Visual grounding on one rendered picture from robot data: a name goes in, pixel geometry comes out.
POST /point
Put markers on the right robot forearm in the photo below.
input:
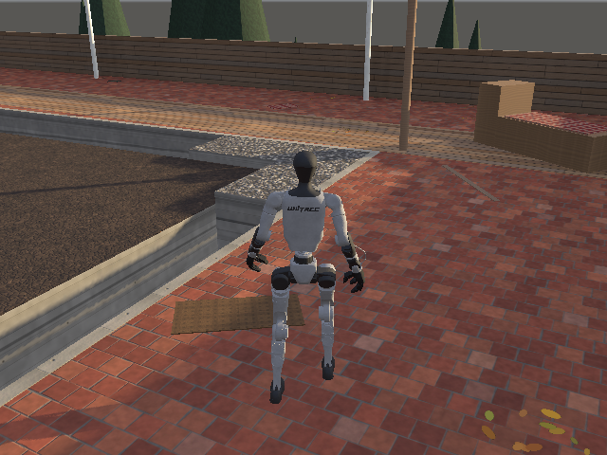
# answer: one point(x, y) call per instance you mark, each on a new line
point(351, 255)

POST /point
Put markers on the left robot upper arm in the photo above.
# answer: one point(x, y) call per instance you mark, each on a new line
point(274, 200)

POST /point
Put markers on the right robot hand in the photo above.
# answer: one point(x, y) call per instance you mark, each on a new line
point(358, 277)

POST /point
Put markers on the right robot thigh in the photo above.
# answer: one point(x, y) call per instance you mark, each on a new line
point(326, 278)

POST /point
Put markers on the left robot hand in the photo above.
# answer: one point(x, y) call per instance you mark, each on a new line
point(260, 258)

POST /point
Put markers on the robot right foot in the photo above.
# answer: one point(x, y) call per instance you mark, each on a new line
point(327, 372)

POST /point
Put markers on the left robot forearm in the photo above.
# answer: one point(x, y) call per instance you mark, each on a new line
point(255, 246)

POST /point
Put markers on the right robot upper arm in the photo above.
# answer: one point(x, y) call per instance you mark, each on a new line
point(334, 202)

